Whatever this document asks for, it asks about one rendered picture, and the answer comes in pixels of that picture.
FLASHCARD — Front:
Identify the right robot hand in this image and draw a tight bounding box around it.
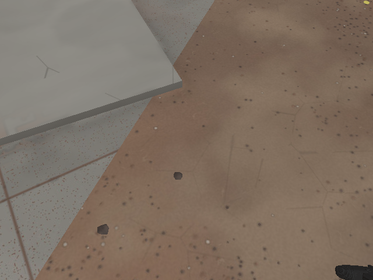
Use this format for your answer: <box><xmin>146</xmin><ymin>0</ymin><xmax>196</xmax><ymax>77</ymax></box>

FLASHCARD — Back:
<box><xmin>335</xmin><ymin>265</ymin><xmax>373</xmax><ymax>280</ymax></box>

